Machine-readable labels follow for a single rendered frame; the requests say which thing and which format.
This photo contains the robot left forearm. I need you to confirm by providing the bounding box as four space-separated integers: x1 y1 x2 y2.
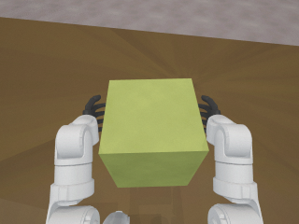
46 115 99 224

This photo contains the robot left thigh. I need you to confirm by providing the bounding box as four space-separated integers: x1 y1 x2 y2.
103 212 130 224

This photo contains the robot right upper arm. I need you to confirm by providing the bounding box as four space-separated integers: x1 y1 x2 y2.
207 203 263 224

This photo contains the robot left upper arm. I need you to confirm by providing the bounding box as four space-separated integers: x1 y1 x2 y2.
48 205 100 224

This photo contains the robot right forearm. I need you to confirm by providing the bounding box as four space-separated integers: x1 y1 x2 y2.
206 114 263 223

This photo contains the right robot hand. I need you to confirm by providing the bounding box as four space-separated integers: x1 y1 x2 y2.
198 95 221 133

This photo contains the carton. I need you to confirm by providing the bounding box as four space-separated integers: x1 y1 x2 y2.
98 78 209 188

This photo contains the left robot hand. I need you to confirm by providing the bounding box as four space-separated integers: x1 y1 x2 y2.
82 94 106 132

